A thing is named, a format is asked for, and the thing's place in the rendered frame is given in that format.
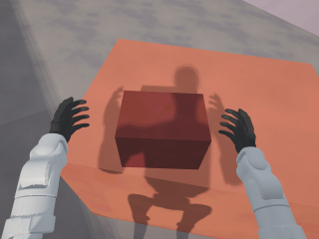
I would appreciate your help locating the robot right forearm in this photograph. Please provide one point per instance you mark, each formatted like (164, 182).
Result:
(267, 199)

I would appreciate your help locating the robot right hand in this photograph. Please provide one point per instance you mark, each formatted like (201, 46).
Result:
(243, 132)

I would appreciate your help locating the robot left forearm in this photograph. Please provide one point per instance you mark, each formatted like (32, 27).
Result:
(33, 208)

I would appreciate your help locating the pedestal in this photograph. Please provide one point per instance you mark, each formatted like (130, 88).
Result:
(282, 99)

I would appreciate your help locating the carton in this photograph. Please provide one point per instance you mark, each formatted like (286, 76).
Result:
(162, 130)

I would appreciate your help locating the robot left hand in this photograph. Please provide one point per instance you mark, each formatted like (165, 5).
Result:
(64, 118)

